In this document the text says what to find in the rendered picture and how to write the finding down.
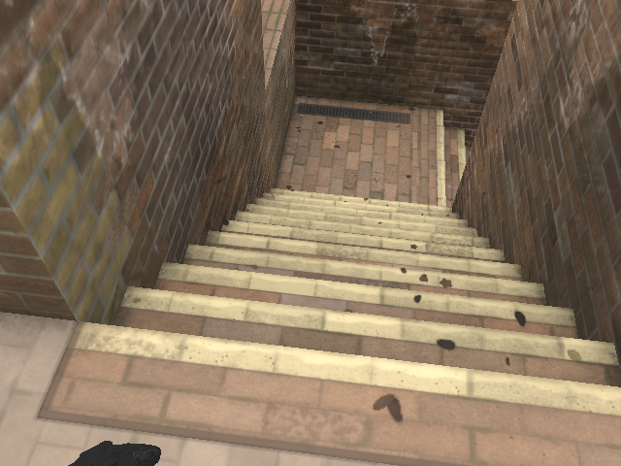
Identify stairs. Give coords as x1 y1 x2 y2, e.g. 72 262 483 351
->
444 127 471 207
114 188 621 387

